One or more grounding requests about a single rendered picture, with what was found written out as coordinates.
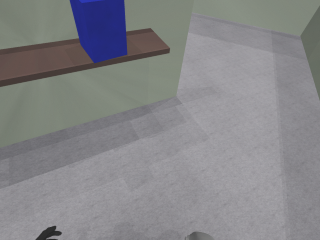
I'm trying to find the robot left hand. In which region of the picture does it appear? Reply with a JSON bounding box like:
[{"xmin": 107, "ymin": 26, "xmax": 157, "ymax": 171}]
[{"xmin": 36, "ymin": 226, "xmax": 62, "ymax": 240}]

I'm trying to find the carton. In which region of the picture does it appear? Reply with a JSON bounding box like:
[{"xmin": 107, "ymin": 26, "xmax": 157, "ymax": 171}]
[{"xmin": 70, "ymin": 0, "xmax": 128, "ymax": 63}]

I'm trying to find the table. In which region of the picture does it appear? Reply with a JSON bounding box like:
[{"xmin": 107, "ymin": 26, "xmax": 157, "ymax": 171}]
[{"xmin": 0, "ymin": 28, "xmax": 170, "ymax": 87}]

